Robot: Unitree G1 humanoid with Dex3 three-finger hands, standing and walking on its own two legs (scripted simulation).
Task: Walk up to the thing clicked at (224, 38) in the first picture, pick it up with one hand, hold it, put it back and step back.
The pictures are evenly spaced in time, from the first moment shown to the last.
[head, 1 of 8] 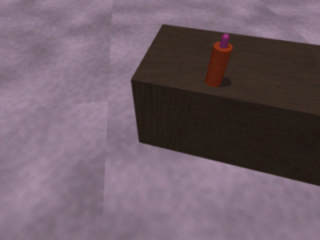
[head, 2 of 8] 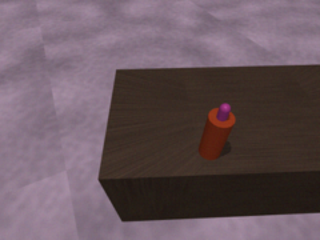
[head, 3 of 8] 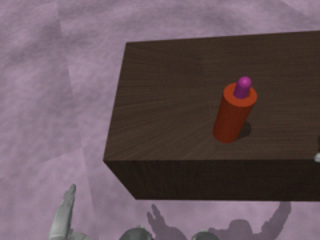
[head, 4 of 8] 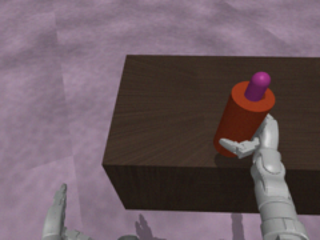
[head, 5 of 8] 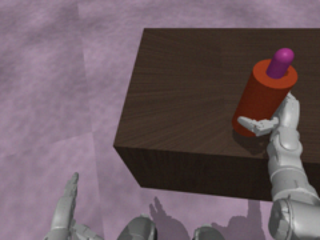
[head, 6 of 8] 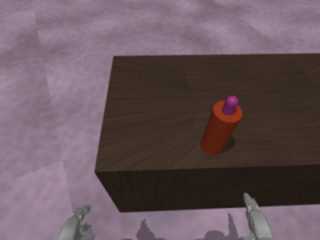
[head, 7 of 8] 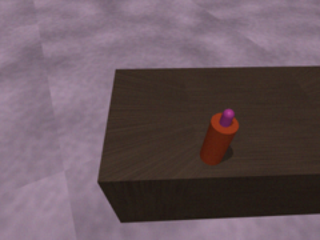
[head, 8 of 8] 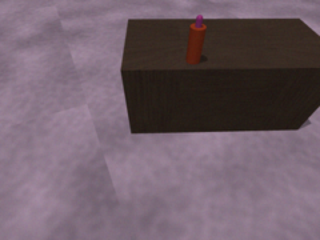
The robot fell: no
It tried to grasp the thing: yes
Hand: right
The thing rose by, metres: 0.22
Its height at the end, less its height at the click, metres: +0.00
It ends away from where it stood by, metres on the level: 0.01
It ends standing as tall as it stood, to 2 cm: yes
